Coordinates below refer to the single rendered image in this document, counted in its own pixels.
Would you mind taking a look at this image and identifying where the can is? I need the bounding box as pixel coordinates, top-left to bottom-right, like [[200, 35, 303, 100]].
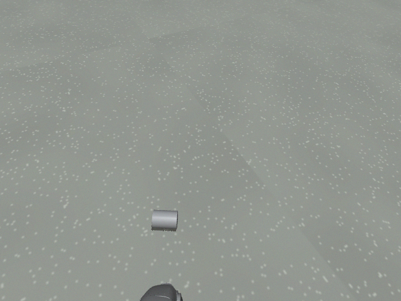
[[152, 210, 178, 229]]

